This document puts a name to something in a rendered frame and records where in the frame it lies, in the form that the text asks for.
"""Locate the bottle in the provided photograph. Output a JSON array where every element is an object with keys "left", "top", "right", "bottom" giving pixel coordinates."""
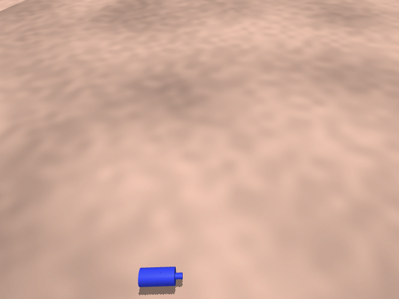
[{"left": 138, "top": 267, "right": 183, "bottom": 287}]

